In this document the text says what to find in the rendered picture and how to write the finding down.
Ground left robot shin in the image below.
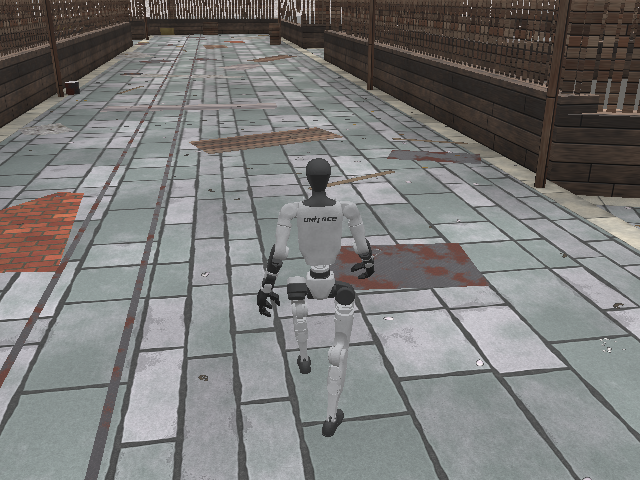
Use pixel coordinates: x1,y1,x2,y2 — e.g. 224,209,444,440
291,303,308,362

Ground right robot upper arm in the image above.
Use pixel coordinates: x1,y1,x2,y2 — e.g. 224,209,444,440
340,201,369,254

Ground left robot hand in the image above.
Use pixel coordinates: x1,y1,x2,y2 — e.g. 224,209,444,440
257,289,280,317

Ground robot left forearm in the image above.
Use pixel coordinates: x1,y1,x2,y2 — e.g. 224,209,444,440
260,244,283,293

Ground left robot upper arm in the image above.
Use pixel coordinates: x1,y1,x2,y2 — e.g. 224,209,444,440
273,202,299,260

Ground right robot hand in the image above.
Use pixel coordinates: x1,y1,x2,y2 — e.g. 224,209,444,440
351,262,375,279

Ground robot right forearm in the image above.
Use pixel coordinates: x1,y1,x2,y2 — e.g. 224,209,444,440
358,238,374,268

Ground left robot foot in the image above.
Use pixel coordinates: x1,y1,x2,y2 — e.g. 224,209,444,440
297,355,311,374

